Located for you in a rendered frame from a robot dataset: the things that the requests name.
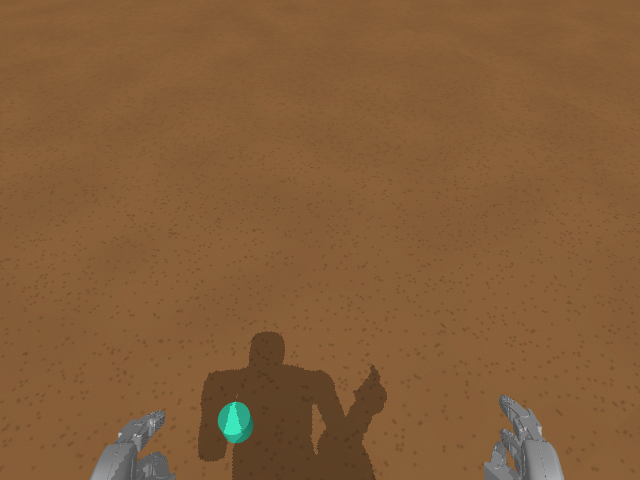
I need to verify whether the right robot hand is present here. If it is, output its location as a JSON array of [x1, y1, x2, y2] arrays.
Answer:
[[484, 395, 564, 480]]

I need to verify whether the tin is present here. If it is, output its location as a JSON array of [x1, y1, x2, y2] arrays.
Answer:
[[218, 402, 253, 443]]

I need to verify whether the left robot hand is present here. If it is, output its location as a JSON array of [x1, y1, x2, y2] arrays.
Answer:
[[90, 410, 176, 480]]

